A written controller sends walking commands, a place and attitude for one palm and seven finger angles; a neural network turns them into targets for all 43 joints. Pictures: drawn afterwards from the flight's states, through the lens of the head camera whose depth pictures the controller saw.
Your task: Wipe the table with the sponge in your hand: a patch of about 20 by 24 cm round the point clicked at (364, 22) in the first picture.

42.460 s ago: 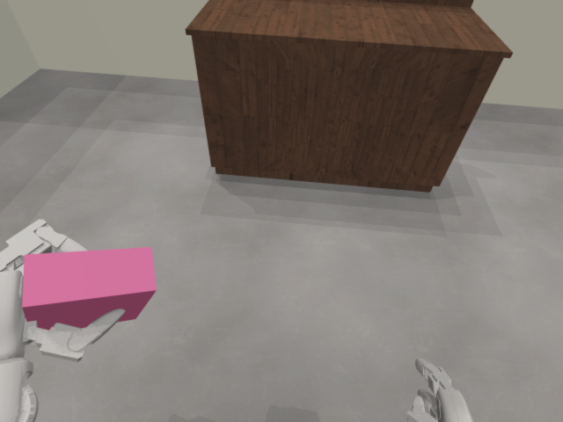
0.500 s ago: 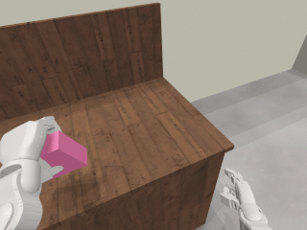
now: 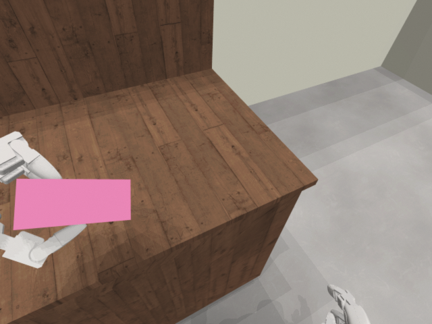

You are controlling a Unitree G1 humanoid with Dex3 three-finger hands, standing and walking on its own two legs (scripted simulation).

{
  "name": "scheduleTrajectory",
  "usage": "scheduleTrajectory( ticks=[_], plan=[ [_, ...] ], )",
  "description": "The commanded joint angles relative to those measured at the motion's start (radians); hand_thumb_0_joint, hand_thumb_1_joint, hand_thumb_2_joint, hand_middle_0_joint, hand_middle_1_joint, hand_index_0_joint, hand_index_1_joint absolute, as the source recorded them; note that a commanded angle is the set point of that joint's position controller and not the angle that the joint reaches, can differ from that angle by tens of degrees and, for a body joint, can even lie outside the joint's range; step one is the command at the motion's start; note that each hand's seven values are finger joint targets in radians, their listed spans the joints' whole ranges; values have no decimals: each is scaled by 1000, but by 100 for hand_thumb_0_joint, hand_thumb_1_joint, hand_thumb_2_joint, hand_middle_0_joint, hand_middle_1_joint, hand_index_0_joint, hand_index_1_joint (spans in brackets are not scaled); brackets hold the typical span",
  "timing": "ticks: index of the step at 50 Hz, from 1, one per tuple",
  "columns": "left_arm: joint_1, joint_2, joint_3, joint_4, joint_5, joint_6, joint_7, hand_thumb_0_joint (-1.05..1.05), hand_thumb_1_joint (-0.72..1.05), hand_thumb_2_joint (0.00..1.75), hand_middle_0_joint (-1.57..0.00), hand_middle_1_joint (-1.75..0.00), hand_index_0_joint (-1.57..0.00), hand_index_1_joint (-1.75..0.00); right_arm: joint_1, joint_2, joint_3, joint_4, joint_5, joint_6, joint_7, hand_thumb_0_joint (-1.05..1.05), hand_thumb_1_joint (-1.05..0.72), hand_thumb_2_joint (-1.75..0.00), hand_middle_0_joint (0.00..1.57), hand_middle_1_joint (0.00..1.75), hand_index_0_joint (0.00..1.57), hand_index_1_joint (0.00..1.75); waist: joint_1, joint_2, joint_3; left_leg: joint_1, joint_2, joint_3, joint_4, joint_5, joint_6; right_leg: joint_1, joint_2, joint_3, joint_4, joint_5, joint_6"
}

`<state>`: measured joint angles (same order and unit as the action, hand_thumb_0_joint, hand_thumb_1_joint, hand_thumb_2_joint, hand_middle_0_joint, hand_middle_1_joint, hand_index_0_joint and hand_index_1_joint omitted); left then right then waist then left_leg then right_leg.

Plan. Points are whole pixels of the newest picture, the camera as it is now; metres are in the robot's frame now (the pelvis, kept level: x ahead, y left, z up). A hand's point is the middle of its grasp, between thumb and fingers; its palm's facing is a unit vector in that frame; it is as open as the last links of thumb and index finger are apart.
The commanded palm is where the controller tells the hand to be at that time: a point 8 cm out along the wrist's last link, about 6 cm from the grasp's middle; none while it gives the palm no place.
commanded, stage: step back with the hand held close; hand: left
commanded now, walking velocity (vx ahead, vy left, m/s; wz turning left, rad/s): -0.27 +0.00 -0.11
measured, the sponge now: (84, 202) +0.23 +0.19 +0.19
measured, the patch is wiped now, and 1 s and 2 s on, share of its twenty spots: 1.00 1.00 1.00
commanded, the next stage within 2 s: stop stepping back and stand still in 0.92 s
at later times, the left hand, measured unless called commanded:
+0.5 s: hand out of the picture +0.16 +0.29 +0.24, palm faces +0.46 -0.82 -0.33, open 9.1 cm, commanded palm +0.11 +0.32 +0.23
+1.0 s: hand out of the picture +0.06 +0.29 +0.20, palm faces +0.44 -0.83 -0.34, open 9.1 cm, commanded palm -0.02 +0.31 +0.23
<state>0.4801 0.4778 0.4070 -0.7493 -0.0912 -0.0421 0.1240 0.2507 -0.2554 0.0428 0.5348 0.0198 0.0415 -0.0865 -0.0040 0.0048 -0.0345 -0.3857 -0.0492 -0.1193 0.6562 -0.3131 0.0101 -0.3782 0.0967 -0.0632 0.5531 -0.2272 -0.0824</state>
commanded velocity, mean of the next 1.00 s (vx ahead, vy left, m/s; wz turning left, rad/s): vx -0.34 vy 0.00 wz -0.11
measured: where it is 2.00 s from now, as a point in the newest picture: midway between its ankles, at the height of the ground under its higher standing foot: outside the picture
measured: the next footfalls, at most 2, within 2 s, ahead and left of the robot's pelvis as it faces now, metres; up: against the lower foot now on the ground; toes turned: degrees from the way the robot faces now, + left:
right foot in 0.60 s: -0.09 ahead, -0.10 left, +0.00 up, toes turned +1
left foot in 0.90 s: -0.15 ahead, +0.15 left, +0.00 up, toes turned +1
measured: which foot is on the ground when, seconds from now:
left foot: down 0.00-0.70, up 0.72-0.88, down 0.90-1.00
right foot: down 0.00-0.24, up 0.26-0.58, down 0.60-0.92, up 0.94-1.00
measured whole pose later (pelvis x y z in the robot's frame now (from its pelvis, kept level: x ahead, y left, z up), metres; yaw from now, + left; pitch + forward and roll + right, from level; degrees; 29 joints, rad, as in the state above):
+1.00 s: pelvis -0.20 +0.04 -0.01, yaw -3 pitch +2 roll +0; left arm 0.31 0.44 0.49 -0.59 -0.06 -0.11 0.14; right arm 0.15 -0.20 0.01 0.56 0.02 -0.03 -0.07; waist -0.01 -0.09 0.02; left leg -0.36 0.02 0.06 0.68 -0.35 0.01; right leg -0.56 0.03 0.06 0.91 -0.47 0.02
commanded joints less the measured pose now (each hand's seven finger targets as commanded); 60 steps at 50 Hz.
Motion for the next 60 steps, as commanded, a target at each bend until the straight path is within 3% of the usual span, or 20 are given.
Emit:
scheduleTrajectory(
  ticks=[1, 6, 12, 15, 20, 23, 28, 31, 33, 36, 37, 39, 42, 43, 46, 49, 52, 56, 58, 60],
  plan=[
    [-118, 177, 178, -80, -13, -88, 46, 0, 10, 130, -120, -160, -120, -160, -76, -106, -75, -144, 15, -64, -10, 0, -90, -90, 20, 30, 20, 30, -10, -70, -219, 53, 107, -48, 56, 179, 19, 91, -298, 223, -97, 331, 12],
    [-144, 150, 133, 20, -6, -79, 44, 0, 10, 130, -120, -160, -120, -160, -79, -118, -78, -135, 28, -80, -18, 0, -90, -90, 20, 30, 20, 30, -17, -107, -85, 57, 104, -28, 78, -93, 34, -119, -313, 204, -171, -74, 6],
    [-153, 191, 177, -219, 55, -139, 46, 0, 10, 130, -120, -160, -120, -160, -138, -150, -73, -172, -9, -109, -4, 0, -90, -90, 20, 30, 20, 30, 10, 268, -67, -272, 268, -321, -391, -393, 129, 131, -66, 97, 200, -87, 75],
    [-221, 170, 168, -259, 82, -150, 43, 0, 10, 130, -120, -160, -120, -160, -99, -120, -82, -141, -34, -153, 11, 0, -90, -90, 20, 30, 20, 30, 14, 226, -113, -183, 306, -312, -383, -169, 151, 83, -54, 127, 398, -151, 89],
    [-220, 84, 108, -101, 57, -146, 20, 0, 10, 130, -120, -160, -120, -160, -86, -94, -68, -70, -26, -187, 23, 0, -90, -90, 20, 30, 20, 30, 8, 184, -113, 168, 252, -218, -307, 152, 87, -70, -43, 90, 129, -217, 88],
    [-248, 49, 59, -23, 47, -148, -3, 0, 10, 130, -120, -160, -120, -160, -108, -88, -59, -51, -24, -185, 28, 0, -90, -90, 20, 30, 20, 30, 4, 246, -135, 294, 240, -189, -268, 348, 51, -75, -37, 90, 14, -164, 82],
    [-190, 72, 72, -91, 29, -169, -31, 0, 10, 130, -120, -160, -120, -160, -154, -80, -55, -87, -12, -165, 42, 0, -90, -90, 20, 30, 20, 30, 24, 169, -264, 410, 232, -132, -212, 585, 45, -4, -33, 88, -113, -63, 84],
    [-154, 129, 131, -184, 21, -180, -37, 0, 10, 130, -120, -160, -120, -160, -204, -89, -53, -124, -8, -145, 48, 0, -90, -90, 20, 30, 20, 30, 40, 150, -273, 270, 240, -102, -188, 418, 58, 104, -61, 102, -158, 14, 82],
    [-102, 130, 153, -196, 11, -180, -35, 0, 10, 130, -120, -160, -120, -160, -194, -84, -68, -138, 8, -133, 45, 0, -90, -90, 20, 30, 20, 30, 36, 34, -253, 207, 194, -54, -115, 251, 35, 104, -96, 104, -180, 71, 58],
    [-113, 153, 150, -178, 5, -201, -10, 0, 10, 130, -120, -160, -120, -160, -189, -57, -77, -126, 25, -114, 21, 0, -90, -90, 20, 30, 20, 30, 5, -193, -169, 142, 39, 89, 454, -91, -43, -157, -399, 299, -273, 286, -106],
    [-128, 174, 173, -169, 9, -196, -1, 0, 10, 130, -120, -160, -120, -160, -194, -62, -83, -123, 22, -111, 16, 0, -90, -90, 20, 30, 20, 30, 16, -188, -146, 63, 41, 40, 615, -161, -46, -169, -437, 338, -271, 388, -148],
    [-173, 129, 130, -95, 7, -165, -3, 0, 10, 130, -120, -160, -120, -160, -195, -21, -48, -140, 12, -99, 16, 0, -90, -90, 20, 30, 20, 30, -10, -96, -79, -67, 112, 1, 536, -183, -33, -83, -430, 307, -163, 607, -113],
    [-307, 119, 91, 33, 19, -141, 4, 0, 10, 130, -120, -160, -120, -160, -208, -45, -36, -114, 7, -81, -3, 0, -90, -90, 20, 30, 20, 30, -29, 12, -8, -32, 114, 69, 57, -71, -20, -8, -341, 210, 9, 738, -26],
    [-296, 149, 122, 40, 19, -143, 14, 0, 10, 130, -120, -160, -120, -160, -185, -68, -50, -111, 10, -84, -14, 0, -90, -90, 20, 30, 20, 30, -26, 34, -70, 42, 113, 87, -129, 75, -22, 32, -305, 193, 81, 669, -2],
    [-291, 119, 113, -84, 21, -158, 24, 0, 10, 130, -120, -160, -120, -160, -113, -93, -91, -118, 7, -119, 3, 0, -90, -90, 20, 30, 20, 30, -7, 236, -181, 374, 413, -145, -185, 885, 121, -272, -88, 143, 405, -242, 91],
    [-149, 105, 106, -261, 26, -159, 13, 0, 10, 130, -120, -160, -120, -160, -107, -80, -84, -127, -10, -160, 42, 0, -90, -90, 20, 30, 20, 30, -5, 192, -247, 440, 370, -137, -131, 1042, 138, -321, -74, 151, 466, -312, 109],
    [-159, 122, 117, -393, 33, -139, 24, 0, 10, 130, -120, -160, -120, -160, -131, -78, -93, -118, 12, -201, 68, 0, -90, -90, 20, 30, 20, 30, 2, 204, -218, 297, 324, -50, -169, 800, 101, -163, -84, 109, 375, -145, 113],
    [-47, 157, 179, -237, 21, -131, 33, 0, 10, 130, -120, -160, -120, -160, -143, -85, -77, -108, 12, -211, 58, 0, -90, -90, 20, 30, 20, 30, 6, 265, -140, 1, 298, -22, -234, 50, 79, 73, -93, 58, 181, -127, 96],
    [-87, 148, 179, -129, 35, -116, 34, 0, 10, 130, -120, -160, -120, -160, -134, -88, -67, -110, 9, -182, 46, 0, -90, -90, 20, 30, 20, 30, 9, 196, -111, -147, 242, 4, -161, -285, 59, 234, -80, 18, 22, -10, 92],
    [-188, 161, 166, -12, 49, -108, 21, 0, 10, 130, -120, -160, -120, -160, -116, -78, -65, -98, 8, -157, 39, 0, -90, -90, 20, 30, 20, 30, 2, -33, -84, -166, 110, 147, 173, -348, 23, 214, -157, 47, -181, 93, 43]
  ],
)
